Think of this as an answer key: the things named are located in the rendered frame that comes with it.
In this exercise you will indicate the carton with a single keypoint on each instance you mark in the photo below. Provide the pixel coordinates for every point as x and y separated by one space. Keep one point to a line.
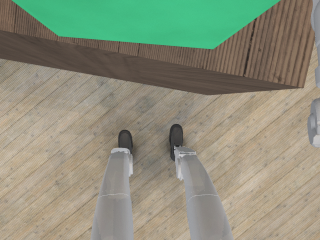
201 24

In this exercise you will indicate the right robot forearm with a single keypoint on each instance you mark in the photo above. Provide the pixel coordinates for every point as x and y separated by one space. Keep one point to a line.
315 24

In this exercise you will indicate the robot right upper arm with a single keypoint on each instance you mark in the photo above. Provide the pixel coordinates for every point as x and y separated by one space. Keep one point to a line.
313 123

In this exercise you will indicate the pedestal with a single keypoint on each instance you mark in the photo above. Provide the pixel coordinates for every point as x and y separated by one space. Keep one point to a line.
272 52

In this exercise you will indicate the robot left foot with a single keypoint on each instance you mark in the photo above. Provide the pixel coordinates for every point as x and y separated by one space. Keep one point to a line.
125 140

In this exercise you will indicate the right robot thigh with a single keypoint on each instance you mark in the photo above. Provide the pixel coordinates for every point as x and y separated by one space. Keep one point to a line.
206 217

